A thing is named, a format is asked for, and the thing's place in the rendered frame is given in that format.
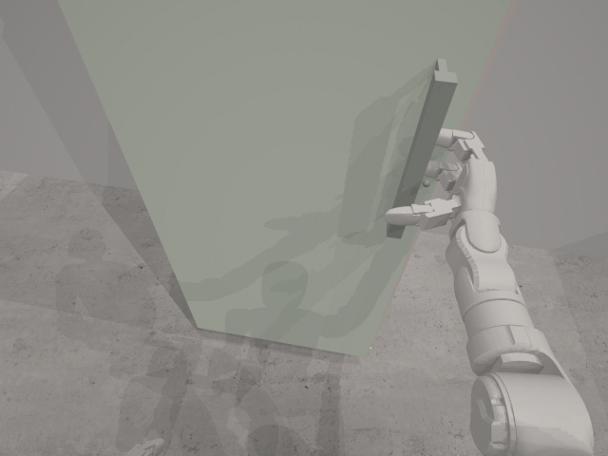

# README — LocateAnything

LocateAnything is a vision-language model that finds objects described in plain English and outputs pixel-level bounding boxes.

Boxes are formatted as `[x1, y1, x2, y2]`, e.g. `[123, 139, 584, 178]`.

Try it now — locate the robot right forearm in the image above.
[446, 210, 594, 451]

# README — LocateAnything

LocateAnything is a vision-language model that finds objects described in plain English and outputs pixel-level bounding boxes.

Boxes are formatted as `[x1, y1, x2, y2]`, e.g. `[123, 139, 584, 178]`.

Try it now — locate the handle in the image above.
[387, 59, 458, 239]

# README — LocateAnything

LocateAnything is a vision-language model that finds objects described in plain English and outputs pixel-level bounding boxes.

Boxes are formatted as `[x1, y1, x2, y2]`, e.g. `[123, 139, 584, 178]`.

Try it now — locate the fridge door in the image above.
[57, 0, 511, 357]

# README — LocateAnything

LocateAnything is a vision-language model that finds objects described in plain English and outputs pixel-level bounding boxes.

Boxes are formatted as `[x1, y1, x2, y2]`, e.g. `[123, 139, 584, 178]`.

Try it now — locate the right robot hand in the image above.
[384, 128, 497, 231]

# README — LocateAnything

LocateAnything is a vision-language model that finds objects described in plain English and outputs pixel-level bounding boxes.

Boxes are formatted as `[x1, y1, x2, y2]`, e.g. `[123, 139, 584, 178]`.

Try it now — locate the robot right upper arm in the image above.
[470, 371, 594, 456]

